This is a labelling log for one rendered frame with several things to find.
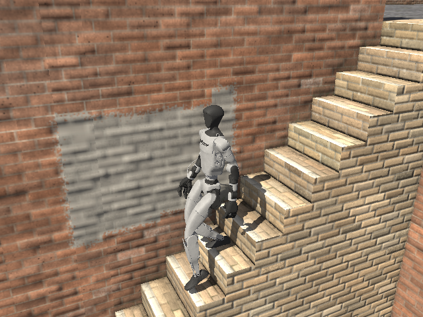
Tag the right robot upper arm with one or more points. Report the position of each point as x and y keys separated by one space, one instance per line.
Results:
x=201 y=131

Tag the right robot hand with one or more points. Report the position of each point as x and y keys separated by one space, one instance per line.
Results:
x=187 y=184

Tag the left robot hand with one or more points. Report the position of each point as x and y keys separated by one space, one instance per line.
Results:
x=231 y=207

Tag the robot left foot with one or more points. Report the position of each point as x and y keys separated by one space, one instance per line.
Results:
x=195 y=280

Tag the right robot thigh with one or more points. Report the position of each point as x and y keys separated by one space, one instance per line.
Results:
x=193 y=198

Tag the robot right forearm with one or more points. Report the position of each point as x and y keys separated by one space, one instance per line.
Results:
x=195 y=169

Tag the robot left forearm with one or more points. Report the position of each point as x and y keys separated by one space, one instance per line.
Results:
x=233 y=182

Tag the left robot upper arm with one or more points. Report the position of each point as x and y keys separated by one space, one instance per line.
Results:
x=223 y=146

